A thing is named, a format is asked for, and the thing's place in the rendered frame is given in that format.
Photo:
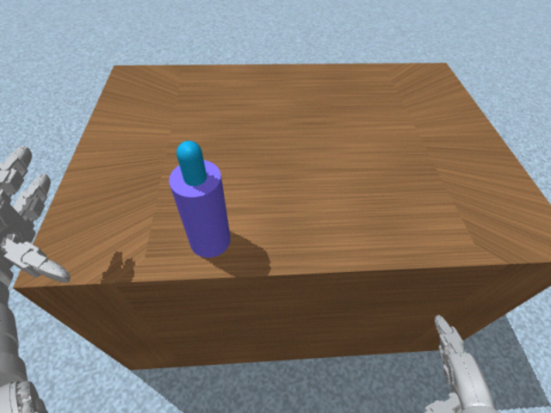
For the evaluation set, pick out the left robot hand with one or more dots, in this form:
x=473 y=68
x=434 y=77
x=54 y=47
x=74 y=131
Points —
x=16 y=222

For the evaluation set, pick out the bottle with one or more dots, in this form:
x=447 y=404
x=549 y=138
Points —
x=197 y=188

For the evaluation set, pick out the left robot arm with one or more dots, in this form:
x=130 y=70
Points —
x=17 y=394

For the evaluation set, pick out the right robot hand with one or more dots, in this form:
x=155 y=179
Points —
x=467 y=383

